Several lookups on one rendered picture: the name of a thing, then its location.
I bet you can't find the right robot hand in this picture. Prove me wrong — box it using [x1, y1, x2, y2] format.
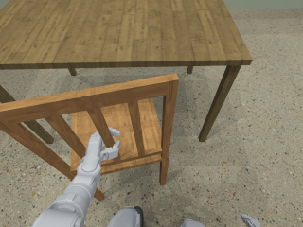
[241, 214, 260, 227]

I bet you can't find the chair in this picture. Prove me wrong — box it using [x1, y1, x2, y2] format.
[0, 73, 179, 201]

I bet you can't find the left robot hand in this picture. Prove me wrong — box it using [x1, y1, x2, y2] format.
[85, 127, 121, 162]

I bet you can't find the robot left foot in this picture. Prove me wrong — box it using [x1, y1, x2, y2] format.
[134, 206, 144, 227]

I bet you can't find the left robot upper arm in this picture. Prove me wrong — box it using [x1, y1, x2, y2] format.
[34, 208, 84, 227]

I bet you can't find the table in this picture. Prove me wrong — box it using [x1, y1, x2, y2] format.
[0, 0, 253, 144]

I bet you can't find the left robot thigh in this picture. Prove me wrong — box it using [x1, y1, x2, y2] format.
[107, 209, 141, 227]

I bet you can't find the robot left forearm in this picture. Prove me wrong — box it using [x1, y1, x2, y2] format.
[31, 154, 101, 227]

